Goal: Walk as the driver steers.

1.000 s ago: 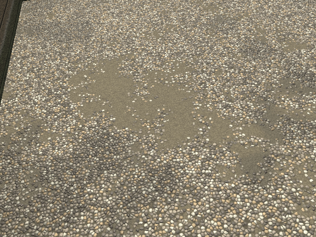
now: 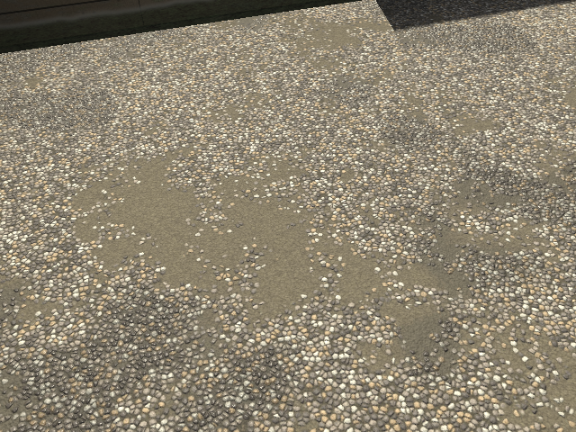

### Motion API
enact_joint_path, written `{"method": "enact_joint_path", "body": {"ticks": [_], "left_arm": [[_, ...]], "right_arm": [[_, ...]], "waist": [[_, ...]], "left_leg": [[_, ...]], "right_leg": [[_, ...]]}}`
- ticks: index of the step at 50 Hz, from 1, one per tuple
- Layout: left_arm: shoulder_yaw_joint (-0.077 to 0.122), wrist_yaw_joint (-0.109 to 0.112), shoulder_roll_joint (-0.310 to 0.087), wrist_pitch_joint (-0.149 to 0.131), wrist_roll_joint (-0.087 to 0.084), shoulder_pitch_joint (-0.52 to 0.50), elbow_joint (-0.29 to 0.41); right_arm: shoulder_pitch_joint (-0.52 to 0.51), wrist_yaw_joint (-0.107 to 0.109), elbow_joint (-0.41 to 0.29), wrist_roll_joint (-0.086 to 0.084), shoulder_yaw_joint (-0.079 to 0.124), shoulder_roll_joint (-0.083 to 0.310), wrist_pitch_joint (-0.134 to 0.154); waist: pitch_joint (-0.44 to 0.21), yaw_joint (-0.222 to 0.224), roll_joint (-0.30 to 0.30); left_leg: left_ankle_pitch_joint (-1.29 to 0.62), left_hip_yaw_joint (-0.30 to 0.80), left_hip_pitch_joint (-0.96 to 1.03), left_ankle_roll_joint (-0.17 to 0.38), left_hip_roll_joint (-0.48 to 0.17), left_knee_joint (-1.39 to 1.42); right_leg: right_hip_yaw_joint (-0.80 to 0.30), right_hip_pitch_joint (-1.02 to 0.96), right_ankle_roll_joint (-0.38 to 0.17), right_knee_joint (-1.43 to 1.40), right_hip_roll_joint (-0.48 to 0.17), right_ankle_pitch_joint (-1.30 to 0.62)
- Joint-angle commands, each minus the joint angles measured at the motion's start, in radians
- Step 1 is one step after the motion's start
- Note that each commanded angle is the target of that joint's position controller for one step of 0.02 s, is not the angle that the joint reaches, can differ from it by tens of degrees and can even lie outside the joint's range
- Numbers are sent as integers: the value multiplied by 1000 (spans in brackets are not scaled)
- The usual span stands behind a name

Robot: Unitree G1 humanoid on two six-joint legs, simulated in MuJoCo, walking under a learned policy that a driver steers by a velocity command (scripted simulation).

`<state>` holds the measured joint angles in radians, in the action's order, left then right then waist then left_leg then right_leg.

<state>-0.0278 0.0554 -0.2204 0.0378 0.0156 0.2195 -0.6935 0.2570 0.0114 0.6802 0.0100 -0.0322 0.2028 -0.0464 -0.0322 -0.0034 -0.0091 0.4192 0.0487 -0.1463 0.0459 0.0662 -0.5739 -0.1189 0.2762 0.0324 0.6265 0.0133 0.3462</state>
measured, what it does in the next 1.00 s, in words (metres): stands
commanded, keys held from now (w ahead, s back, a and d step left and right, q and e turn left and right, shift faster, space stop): w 1.00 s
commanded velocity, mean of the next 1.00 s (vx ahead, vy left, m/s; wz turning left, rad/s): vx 0.47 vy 0.00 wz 0.00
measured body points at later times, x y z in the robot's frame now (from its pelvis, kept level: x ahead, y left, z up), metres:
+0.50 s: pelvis -0.01 -0.02 -0.01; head -0.01 -0.02 +0.44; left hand +0.15 +0.20 -0.11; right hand +0.15 -0.23 -0.11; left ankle -0.07 +0.10 -0.73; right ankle -0.01 -0.14 -0.73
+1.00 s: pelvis -0.02 -0.02 -0.01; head -0.03 -0.02 +0.44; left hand +0.17 +0.19 -0.09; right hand +0.15 -0.23 -0.10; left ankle -0.07 +0.10 -0.73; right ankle -0.01 -0.14 -0.73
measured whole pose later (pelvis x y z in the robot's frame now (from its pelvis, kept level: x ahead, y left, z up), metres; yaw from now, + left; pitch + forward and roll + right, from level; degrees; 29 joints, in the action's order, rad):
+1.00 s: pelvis -0.02 -0.02 -0.01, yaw +0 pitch -2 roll +0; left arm -0.04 0.03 -0.16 0.03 0.00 0.14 -0.63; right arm 0.20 0.01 0.60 0.01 -0.03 0.15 -0.05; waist 0.00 -0.01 0.00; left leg 0.45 0.03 -0.19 0.01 0.02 -0.67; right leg -0.07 0.31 0.00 0.70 0.04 0.36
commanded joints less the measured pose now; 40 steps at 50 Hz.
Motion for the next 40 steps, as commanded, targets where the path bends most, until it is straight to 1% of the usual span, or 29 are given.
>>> {"method": "enact_joint_path", "body": {"ticks": [1, 2, 4, 5, 6, 10, 15, 16, 17, 18, 20, 23, 24, 25, 27, 32, 36, 37, 38, 39, 40], "left_arm": [[29, 6, -94, -5, 0, 1, 67], [33, 11, -92, 3, -1, -15, 75], [33, 13, -86, 8, -1, -25, 82], [33, 13, -83, 9, -1, -29, 84], [34, 11, -83, 8, 5, -30, 86], [36, 7, -76, 8, 3, -42, 91], [34, 2, -68, 10, 0, -59, 96], [34, 2, -64, 13, -5, -69, 99], [33, 1, -62, 14, -6, -75, 102], [29, -3, -60, 8, -6, -71, 102], [29, -8, -62, 5, -7, -91, 107], [25, -13, -52, 3, -5, -115, 118], [24, -18, -42, -2, -14, -144, 127], [22, -21, -38, -5, -14, -159, 136], [19, -23, -33, -8, -10, -163, 142], [13, -26, -25, -14, -8, -160, 150], [10, -28, -25, -17, -10, -171, 158], [10, -26, -25, -20, -14, -164, 153], [11, -26, -26, -22, -14, -163, 152], [10, -22, -22, -21, -15, -169, 156], [10, -20, -20, -20, -15, -169, 156]], "right_arm": [[-22, 7, -90, 8, 19, 82, 12], [-2, 20, -79, 2, 22, 87, 11], [-4, 29, -85, 3, 22, 88, 7], [-7, 31, -88, 4, 21, 86, 5], [-14, 33, -92, 5, 21, 86, 0], [-27, 34, -98, 7, 19, 77, -5], [-45, 32, -105, 9, 14, 58, -6], [-41, 31, -105, 10, 12, 52, -3], [-44, 31, -106, 10, 11, 49, -2], [-64, 20, -127, 15, 6, 37, 0], [-69, 13, -133, 15, 2, 26, 3], [-71, 10, -140, 14, -1, 25, 9], [-79, 6, -137, 6, 7, 32, 8], [-91, 4, -141, 3, 5, 33, 7], [-101, 2, -147, -2, 6, 35, 8], [-114, -2, -157, -1, 6, 27, 15], [-111, -4, -161, 2, 6, 21, 18], [-124, 1, -171, -2, 10, 13, 14], [-120, 2, -172, -1, 11, 13, 12], [-120, 2, -173, -2, 13, 14, 9], [-118, 1, -173, -1, 15, 14, 8]], "waist": [[-11, 11, 31], [-29, 9, 19], [-38, 8, 17], [-42, 8, 14], [-49, 10, 10], [-62, 10, 3], [-62, 14, 7], [-57, 12, 8], [-53, 14, 8], [-44, 13, 30], [-40, 8, 41], [-32, 4, 22], [-43, -9, -19], [-22, -5, -28], [1, 0, -31], [20, 8, -9], [19, 4, 18], [24, 6, 29], [19, 2, 35], [16, 3, 49], [9, 2, 45]], "left_leg": [[-522, 15, -28, 16, -42, 0], [-556, 15, 12, 11, -42, -23], [-609, 10, 29, 6, -49, -54], [-624, 7, 30, 3, -51, -65], [-644, 5, 32, 2, -54, -79], [-626, -12, 14, -8, -50, -107], [-537, -31, 2, -17, -49, -115], [-514, -32, -1, -19, -50, -107], [-500, -32, 0, -19, -53, -101], [-437, -46, -43, -19, -47, -101], [-357, -50, -59, -25, -41, -93], [-317, -33, -64, -21, -51, -57], [-243, -14, -65, -15, -55, -28], [-215, 6, -85, -7, -67, -2], [-169, 37, -117, 5, -83, 33], [-90, 41, -152, 2, -73, 54], [-84, 27, -142, -5, -61, 39], [-103, 22, -145, -10, -57, 34], [-106, 16, -140, -15, -53, 29], [-122, 12, -139, -20, -52, 23], [-127, 7, -133, -22, -49, 19]], "right_leg": [[31, -49, -74, -15, 1, -405], [45, -34, -86, 5, 6, -450], [54, -20, -88, 19, 10, -486], [57, -19, -88, 25, 11, -499], [60, -19, -92, 35, 12, -514], [64, -28, -101, 50, 6, -554], [60, -4, -110, 48, -4, -546], [58, 4, -106, 41, -5, -527], [58, 15, -103, 38, -4, -508], [35, -4, -96, 12, -10, -466], [15, 6, -102, -11, -21, -407], [22, 23, -90, -20, -12, -323], [31, 15, -79, -16, 0, -235], [42, 23, -70, -14, 8, -201], [52, 18, -60, -15, 14, -165], [45, 5, -56, -32, 9, -138], [33, 12, -61, -48, 2, -129], [26, -1, -58, -56, 1, -152], [21, -5, -60, -59, -2, -154], [18, -12, -65, -56, -4, -166], [15, -16, -68, -55, -6, -172]]}}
